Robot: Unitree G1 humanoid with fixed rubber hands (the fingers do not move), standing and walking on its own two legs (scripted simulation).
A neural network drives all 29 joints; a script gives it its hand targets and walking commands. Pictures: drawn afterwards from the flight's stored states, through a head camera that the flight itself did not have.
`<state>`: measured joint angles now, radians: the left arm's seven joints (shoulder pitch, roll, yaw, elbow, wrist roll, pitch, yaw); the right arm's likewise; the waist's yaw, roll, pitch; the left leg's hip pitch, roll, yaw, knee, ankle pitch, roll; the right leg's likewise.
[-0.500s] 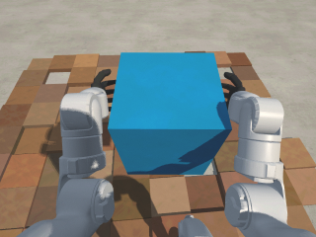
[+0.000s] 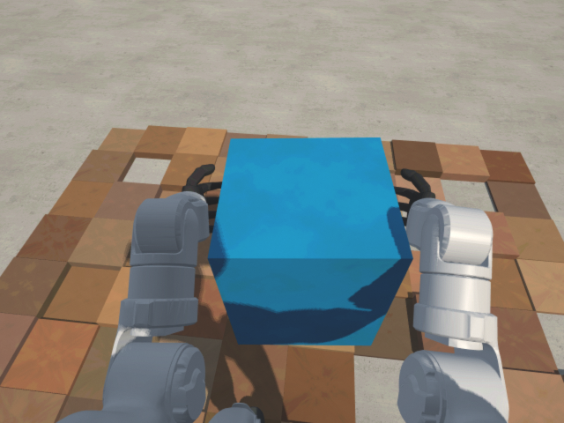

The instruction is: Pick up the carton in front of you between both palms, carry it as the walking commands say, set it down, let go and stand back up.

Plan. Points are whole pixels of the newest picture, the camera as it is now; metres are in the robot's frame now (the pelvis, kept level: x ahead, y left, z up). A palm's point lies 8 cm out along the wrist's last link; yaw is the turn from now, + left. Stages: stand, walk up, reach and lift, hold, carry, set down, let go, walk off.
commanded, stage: carry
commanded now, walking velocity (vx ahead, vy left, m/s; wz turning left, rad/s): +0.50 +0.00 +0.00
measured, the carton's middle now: (304, 247) +0.36 +0.01 +0.05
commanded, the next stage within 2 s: none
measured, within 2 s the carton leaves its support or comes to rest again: neither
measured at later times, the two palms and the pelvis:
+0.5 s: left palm (260, 110) +0.64 +0.12 +0.09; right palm (419, 126) +0.62 -0.18 +0.08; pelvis +0.34 -0.01 -0.02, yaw -2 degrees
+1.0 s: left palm (285, 22) +0.96 +0.10 +0.12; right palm (410, 28) +0.96 -0.20 +0.12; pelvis +0.65 -0.04 -0.02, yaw -1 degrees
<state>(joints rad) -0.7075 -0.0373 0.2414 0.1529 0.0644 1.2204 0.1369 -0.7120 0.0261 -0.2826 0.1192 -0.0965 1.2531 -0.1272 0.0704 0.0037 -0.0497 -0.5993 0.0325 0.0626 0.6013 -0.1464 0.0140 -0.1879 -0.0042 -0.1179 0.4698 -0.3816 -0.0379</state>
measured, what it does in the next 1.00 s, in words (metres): walks ahead: left foot, then right foot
